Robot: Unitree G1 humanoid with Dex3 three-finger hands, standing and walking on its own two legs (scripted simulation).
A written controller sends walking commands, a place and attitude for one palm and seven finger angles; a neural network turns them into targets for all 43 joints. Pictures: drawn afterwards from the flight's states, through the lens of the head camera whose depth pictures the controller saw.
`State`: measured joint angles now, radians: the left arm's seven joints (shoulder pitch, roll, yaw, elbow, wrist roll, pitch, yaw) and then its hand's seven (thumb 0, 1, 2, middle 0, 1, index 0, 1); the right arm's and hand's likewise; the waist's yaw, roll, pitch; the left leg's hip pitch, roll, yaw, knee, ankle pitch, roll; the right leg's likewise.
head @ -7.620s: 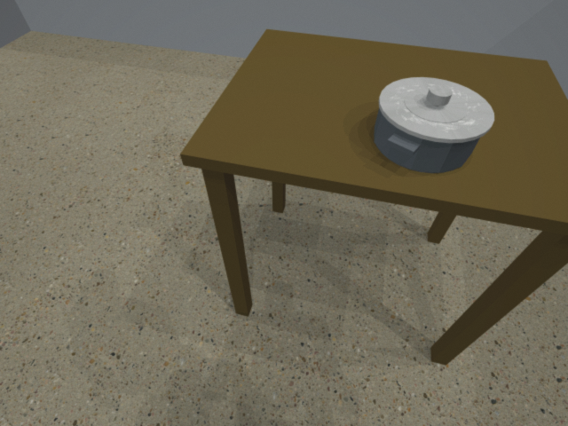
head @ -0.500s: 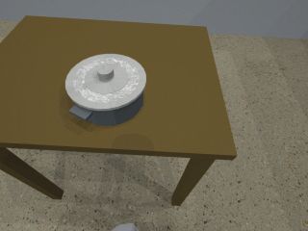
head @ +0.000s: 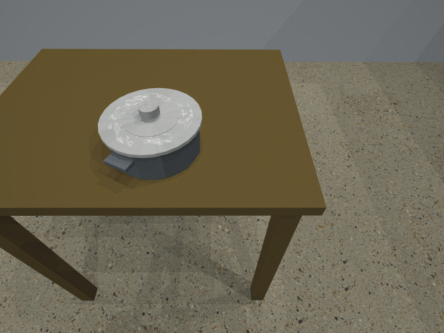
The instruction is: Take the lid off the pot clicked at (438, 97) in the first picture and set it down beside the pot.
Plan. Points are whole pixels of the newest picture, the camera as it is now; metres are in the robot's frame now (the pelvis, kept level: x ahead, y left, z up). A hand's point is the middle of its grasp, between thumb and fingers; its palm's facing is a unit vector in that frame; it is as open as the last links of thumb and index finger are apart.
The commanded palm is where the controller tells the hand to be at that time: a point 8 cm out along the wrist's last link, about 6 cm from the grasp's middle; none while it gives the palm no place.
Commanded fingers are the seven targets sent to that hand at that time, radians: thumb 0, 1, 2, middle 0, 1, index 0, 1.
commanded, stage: come to a stop and stand still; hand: left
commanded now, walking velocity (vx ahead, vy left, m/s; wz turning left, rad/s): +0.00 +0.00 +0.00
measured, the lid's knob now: (148, 109) +0.49 +0.18 +0.13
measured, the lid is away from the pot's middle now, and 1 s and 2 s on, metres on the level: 0.00 0.00 0.00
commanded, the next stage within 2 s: look again from close up in 0.34 s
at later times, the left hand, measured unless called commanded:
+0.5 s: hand out of the picture -0.02 +0.15 -0.18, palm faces +0.03 -0.98 -0.18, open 7.4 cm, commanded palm none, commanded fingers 0.00 0.90 0.90 -0.20 -0.30 -0.20 -0.30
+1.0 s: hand out of the picture +0.03 +0.16 -0.19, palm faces +0.03 -0.98 -0.18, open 7.4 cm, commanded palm none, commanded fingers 0.00 0.90 0.90 -0.20 -0.30 -0.20 -0.30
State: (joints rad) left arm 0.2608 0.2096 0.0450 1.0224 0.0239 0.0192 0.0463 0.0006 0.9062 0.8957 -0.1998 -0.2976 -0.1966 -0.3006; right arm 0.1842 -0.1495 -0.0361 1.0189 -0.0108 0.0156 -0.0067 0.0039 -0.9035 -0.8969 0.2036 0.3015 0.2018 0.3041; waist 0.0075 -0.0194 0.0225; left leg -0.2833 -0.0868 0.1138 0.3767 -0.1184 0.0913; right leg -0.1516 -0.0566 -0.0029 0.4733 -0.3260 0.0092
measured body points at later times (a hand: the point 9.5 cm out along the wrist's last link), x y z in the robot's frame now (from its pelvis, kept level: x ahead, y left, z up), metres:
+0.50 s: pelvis +0.00 -0.01 +0.00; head +0.02 +0.00 +0.45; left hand -0.02 +0.20 -0.16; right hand -0.02 -0.22 -0.16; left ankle +0.05 +0.06 -0.74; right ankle -0.06 -0.13 -0.74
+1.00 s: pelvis +0.03 -0.01 -0.01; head +0.05 +0.01 +0.44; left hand +0.03 +0.21 -0.17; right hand +0.09 -0.24 -0.15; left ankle +0.05 +0.06 -0.74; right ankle -0.06 -0.13 -0.74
